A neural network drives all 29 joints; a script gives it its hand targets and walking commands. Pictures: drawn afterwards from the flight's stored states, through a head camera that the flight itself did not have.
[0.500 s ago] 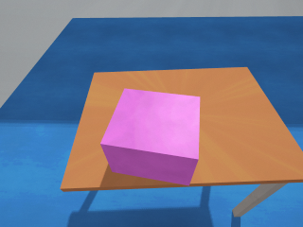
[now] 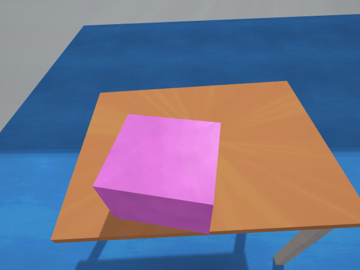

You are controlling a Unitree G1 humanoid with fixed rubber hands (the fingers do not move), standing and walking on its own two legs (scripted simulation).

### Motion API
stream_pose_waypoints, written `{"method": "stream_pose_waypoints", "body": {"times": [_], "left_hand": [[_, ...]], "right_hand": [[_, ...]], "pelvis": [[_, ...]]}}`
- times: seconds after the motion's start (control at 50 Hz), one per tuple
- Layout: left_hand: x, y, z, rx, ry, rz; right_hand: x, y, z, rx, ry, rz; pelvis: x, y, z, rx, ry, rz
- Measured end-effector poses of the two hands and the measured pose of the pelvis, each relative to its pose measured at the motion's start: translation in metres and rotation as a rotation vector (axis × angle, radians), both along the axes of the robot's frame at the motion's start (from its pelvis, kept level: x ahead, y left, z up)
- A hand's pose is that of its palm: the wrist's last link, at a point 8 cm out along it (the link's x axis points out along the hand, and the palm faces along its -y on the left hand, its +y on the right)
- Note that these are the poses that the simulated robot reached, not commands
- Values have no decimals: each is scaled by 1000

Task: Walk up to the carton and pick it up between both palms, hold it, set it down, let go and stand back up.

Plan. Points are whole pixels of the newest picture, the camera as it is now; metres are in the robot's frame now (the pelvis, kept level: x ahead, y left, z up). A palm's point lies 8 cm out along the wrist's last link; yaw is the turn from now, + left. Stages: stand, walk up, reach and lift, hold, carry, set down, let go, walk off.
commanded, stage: walk up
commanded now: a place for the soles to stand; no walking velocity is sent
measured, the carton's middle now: (166, 171) +0.38 +0.06 -0.03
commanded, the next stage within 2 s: reach and lift in 1.60 s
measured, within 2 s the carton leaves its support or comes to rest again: neither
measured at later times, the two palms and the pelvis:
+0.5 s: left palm out of the picture +0.06 +0.27 -0.10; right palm out of the picture +0.13 -0.25 -0.10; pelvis +0.01 +0.00 +0.00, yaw +0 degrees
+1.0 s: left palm out of the picture +0.01 +0.28 -0.11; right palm out of the picture +0.03 -0.25 -0.11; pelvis -0.01 +0.01 +0.01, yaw -1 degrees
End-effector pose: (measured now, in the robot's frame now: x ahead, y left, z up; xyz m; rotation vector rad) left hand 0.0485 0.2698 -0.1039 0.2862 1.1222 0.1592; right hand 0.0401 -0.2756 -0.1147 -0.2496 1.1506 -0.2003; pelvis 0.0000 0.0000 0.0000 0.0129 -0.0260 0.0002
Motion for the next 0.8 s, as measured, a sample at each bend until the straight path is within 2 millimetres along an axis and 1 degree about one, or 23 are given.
{"method": "stream_pose_waypoints", "body": {"times": [0.1, 0.16, 0.2, 0.26, 0.34, 0.44, 0.5, 0.56, 0.62, 0.74, 0.8], "left_hand": [[20, -19, 1, -19, -39, 22], [28, -26, 2, -30, -52, 27], [29, -27, 2, -33, -53, 29], [29, -25, 2, -29, -54, 32], [24, -17, 1, -27, -53, 45], [16, -6, 3, -23, -61, 46], [10, -1, 2, -25, -59, 40], [3, 3, 0, -34, -48, 39], [-4, 5, -3, -43, -35, 33], [-19, 9, -7, -50, 6, 30], [-27, 10, -7, -47, 31, 31]], "right_hand": [[33, -1, -1, 25, -39, 44], [51, -1, 2, 28, -48, 67], [61, -2, 3, 25, -54, 81], [75, 0, 6, 19, -66, 102], [88, 6, 11, 18, -94, 123], [95, 16, 17, 24, -143, 125], [92, 22, 19, 26, -165, 120], [82, 27, 20, 29, -163, 106], [65, 28, 19, 27, -138, 89], [22, 26, 12, 14, -44, 44], [6, 26, 9, 15, -10, 24]], "pelvis": [[12, -10, 1, 2, -2, 7], [15, -14, 2, -1, 7, 18], [15, -15, 3, -2, 10, 19], [15, -14, 4, -5, 14, 26], [13, -11, 3, -6, 13, 24], [9, -3, 4, -6, -3, 13], [5, 1, 4, -7, -13, 7], [1, 5, 5, -6, -20, 0], [-4, 8, 6, -7, -20, -4], [-10, 15, 7, -10, -14, -3], [-11, 16, 7, -8, -11, -10]]}}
